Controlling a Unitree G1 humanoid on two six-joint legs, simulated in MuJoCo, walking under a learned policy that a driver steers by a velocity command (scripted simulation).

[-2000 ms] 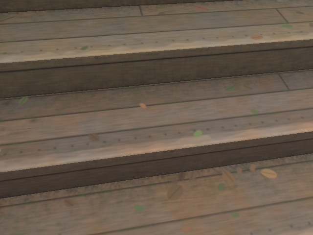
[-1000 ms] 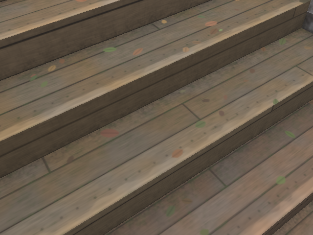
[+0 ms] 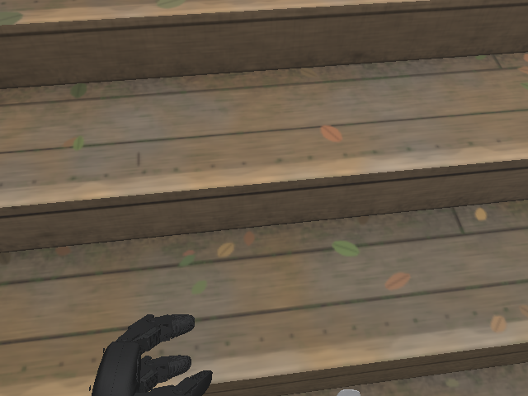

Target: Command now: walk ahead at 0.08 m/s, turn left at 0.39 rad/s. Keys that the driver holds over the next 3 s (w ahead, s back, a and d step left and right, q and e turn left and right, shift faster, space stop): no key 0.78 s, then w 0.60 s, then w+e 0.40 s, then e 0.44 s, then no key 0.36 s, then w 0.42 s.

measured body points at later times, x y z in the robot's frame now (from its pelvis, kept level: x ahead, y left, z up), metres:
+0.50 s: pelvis +0.10 +0.03 +0.10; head +0.09 +0.04 +0.55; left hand +0.13 +0.26 -0.05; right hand +0.20 -0.18 -0.02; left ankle +0.12 +0.12 -0.63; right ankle +0.13 -0.10 -0.62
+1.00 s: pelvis +0.17 +0.02 +0.10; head +0.16 +0.01 +0.55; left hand +0.13 +0.25 -0.05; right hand +0.18 -0.22 -0.05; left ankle +0.12 +0.12 -0.63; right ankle +0.12 -0.10 -0.63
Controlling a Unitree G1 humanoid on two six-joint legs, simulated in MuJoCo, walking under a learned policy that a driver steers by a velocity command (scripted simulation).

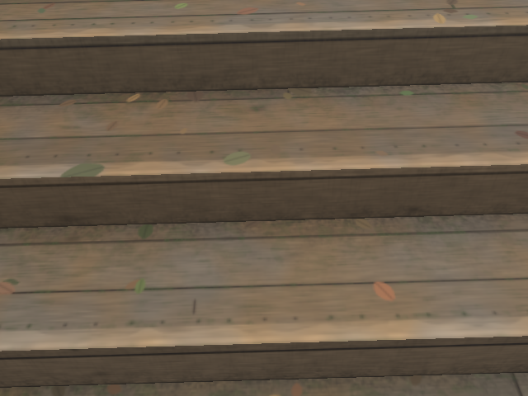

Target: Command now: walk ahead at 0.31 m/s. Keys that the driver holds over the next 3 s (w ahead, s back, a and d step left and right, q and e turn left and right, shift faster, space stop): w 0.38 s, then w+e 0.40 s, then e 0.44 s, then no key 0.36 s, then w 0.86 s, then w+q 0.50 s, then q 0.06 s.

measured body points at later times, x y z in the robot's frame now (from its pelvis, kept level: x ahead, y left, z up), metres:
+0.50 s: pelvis +0.24 +0.06 +0.07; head +0.26 +0.07 +0.52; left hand +0.27 +0.31 -0.07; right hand +0.42 -0.14 -0.03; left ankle +0.32 +0.14 -0.57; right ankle +0.07 -0.09 -0.48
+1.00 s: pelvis +0.53 +0.04 +0.22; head +0.58 +0.05 +0.67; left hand +0.78 +0.18 +0.11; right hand +0.46 -0.20 +0.10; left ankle +0.38 +0.17 -0.38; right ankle +0.64 -0.01 -0.40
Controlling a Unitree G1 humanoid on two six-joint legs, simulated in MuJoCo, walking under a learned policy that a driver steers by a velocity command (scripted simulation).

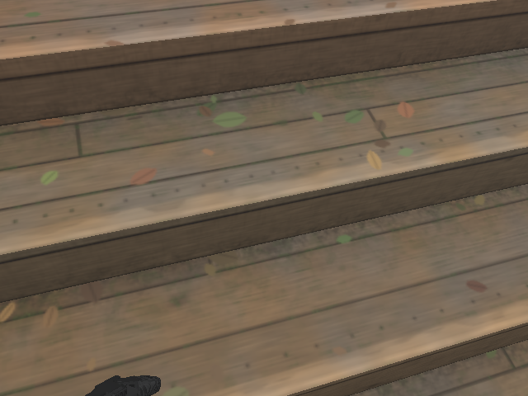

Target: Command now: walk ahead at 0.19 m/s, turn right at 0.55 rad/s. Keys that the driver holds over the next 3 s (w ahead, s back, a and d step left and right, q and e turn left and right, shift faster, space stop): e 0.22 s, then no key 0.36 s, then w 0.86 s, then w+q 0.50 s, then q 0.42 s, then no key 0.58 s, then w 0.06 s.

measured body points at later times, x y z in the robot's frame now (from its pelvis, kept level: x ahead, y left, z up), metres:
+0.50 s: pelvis +0.17 +0.05 +0.11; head +0.20 +0.02 +0.56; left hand +0.22 +0.31 -0.01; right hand +0.34 -0.15 +0.00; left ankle +0.26 +0.16 -0.32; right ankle +0.12 -0.01 -0.62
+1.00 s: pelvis +0.38 +0.11 +0.27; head +0.39 +0.12 +0.72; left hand +0.61 +0.24 +0.17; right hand +0.31 -0.12 +0.13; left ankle +0.37 +0.18 -0.46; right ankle +0.46 -0.05 -0.34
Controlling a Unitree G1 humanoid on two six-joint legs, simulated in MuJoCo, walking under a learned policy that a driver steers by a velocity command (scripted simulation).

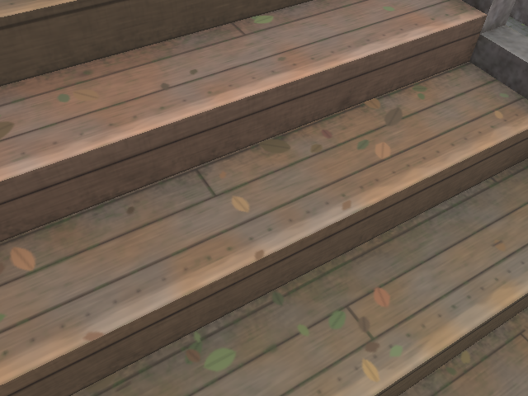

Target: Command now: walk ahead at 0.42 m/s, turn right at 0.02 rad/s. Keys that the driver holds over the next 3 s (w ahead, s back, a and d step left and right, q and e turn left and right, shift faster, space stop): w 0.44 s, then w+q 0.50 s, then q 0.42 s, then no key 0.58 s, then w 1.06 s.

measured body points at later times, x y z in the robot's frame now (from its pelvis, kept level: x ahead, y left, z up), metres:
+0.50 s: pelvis +0.36 -0.10 +0.03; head +0.43 -0.10 +0.47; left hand +0.62 +0.09 -0.05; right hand +0.34 -0.34 -0.11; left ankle +0.09 +0.07 -0.52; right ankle +0.51 -0.16 -0.56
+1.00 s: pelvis +0.66 -0.10 +0.18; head +0.69 -0.14 +0.63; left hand +0.50 +0.07 +0.06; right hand +0.93 -0.18 +0.09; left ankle +0.79 -0.02 -0.37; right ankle +0.51 -0.17 -0.55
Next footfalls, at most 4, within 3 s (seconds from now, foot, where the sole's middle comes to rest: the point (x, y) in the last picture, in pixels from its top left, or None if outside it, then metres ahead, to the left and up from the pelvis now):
0.40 right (342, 357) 0.54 -0.17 -0.60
1.04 left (280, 209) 0.84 -0.03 -0.44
1.70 right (304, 52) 1.27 -0.09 -0.27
2.40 left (241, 71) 1.17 0.08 -0.27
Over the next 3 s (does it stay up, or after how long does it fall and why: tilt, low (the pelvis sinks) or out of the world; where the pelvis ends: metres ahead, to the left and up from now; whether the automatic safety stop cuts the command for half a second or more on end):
stays up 1.50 0.13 0.61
